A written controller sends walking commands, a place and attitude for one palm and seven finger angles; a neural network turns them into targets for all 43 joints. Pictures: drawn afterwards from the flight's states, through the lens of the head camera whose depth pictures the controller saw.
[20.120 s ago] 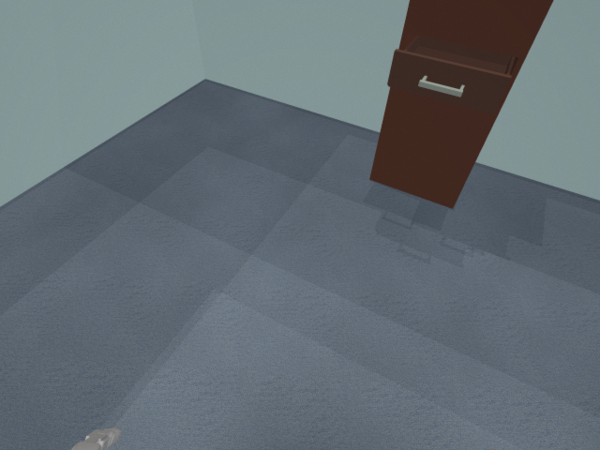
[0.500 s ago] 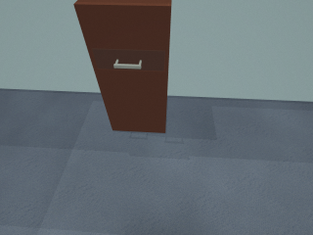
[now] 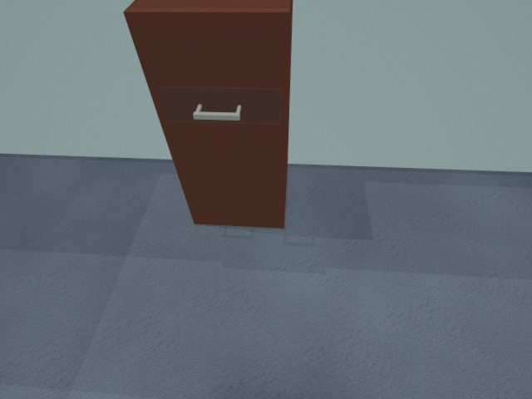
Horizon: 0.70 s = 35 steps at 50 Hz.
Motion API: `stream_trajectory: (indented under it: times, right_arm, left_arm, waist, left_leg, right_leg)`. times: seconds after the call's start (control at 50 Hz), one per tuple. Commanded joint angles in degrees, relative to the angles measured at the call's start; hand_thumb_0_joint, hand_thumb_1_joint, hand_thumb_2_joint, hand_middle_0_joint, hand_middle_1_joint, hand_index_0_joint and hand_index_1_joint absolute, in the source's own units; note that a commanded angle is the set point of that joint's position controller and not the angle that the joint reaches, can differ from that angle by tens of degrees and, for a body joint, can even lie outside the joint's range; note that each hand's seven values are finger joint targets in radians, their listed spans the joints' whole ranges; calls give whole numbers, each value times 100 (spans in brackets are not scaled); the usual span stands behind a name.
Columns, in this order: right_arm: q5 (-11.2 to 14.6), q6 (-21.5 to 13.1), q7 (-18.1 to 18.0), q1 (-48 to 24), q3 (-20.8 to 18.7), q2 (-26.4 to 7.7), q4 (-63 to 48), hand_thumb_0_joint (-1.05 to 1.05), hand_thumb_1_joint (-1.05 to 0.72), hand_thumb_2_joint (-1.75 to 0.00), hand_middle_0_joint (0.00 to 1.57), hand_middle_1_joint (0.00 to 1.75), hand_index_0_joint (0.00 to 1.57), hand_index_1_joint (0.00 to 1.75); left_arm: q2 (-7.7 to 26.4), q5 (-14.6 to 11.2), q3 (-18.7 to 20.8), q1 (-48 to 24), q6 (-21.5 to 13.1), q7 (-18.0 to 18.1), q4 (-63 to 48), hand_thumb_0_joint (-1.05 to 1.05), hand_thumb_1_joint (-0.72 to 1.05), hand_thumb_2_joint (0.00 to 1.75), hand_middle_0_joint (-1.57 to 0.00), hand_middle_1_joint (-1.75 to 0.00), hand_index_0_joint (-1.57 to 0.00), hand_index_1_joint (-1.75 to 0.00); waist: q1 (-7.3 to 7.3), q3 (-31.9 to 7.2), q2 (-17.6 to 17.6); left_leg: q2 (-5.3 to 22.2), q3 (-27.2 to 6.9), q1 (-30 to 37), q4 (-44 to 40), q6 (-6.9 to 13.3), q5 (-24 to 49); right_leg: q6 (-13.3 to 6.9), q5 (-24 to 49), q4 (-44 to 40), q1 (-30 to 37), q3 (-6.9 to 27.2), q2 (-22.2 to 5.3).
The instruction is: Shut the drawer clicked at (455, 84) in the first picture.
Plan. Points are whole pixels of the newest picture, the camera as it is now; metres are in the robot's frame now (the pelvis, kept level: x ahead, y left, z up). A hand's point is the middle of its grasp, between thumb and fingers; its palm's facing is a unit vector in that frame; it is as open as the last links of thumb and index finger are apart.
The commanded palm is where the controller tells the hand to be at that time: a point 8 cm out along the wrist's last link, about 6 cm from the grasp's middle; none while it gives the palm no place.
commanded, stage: stand and wait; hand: left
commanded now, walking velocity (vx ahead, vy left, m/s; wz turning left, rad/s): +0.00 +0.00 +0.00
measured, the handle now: (217, 112) +0.93 +0.21 -0.12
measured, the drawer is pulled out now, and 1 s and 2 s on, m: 0.00 0.00 0.00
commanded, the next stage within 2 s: none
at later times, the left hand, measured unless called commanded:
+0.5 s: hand out of the picture +0.09 +0.24 -0.15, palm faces -0.02 -0.94 -0.34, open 7.4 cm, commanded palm none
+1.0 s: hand out of the picture +0.10 +0.24 -0.15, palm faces -0.02 -0.94 -0.34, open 7.4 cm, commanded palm none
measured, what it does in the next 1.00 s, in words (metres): stands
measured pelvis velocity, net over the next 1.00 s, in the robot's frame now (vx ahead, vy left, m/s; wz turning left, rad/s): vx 0.02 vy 0.00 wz -0.01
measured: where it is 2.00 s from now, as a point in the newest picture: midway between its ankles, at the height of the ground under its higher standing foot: outside the picture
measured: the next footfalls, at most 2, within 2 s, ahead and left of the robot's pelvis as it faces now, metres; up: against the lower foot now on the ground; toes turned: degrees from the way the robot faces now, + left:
none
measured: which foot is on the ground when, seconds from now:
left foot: down 0.00-1.00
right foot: down 0.00-1.00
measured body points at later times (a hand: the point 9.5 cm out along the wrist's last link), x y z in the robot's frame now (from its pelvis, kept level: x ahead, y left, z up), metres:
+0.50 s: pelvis +0.01 +0.00 +0.00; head +0.03 -0.02 +0.45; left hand +0.10 +0.28 -0.13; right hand +0.06 -0.29 -0.15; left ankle -0.01 +0.14 -0.75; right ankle -0.01 -0.07 -0.75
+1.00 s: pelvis +0.02 +0.00 +0.00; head +0.03 -0.01 +0.45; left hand +0.10 +0.29 -0.13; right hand +0.07 -0.28 -0.15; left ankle -0.01 +0.14 -0.75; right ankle -0.01 -0.07 -0.75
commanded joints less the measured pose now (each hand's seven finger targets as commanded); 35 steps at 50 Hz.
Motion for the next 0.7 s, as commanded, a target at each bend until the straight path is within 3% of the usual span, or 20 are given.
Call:
stream_trajectory:
  times: [0.0,0.52,0.68]
  right_arm:
    - [-12,-61,-46,-14,-194,-947,-241,0,-90,-90,20,30,20,30]
    - [-4,-82,-74,23,-183,-1021,-229,0,-90,-90,20,30,20,30]
    - [-2,-76,-68,16,-181,-1014,-228,0,-90,-90,20,30,20,30]
  left_arm:
    - [1180,3,183,-152,-117,101,-300,0,90,90,-20,-30,-20,-30]
    - [1219,-10,179,-192,-116,103,-322,0,90,90,-20,-30,-20,-30]
    - [1215,-5,171,-193,-113,100,-338,0,90,90,-20,-30,-20,-30]
  waist:
    - [-37,-373,-219]
    - [-43,-533,-202]
    - [-49,-406,-178]
  left_leg:
    - [535,-449,139,-122,243,754]
    - [587,-413,303,-140,218,995]
    - [599,-407,284,-172,222,912]
  right_leg:
    - [110,1178,-392,23,907,-994]
    - [105,1569,-361,216,910,-975]
    - [100,1433,-399,128,929,-967]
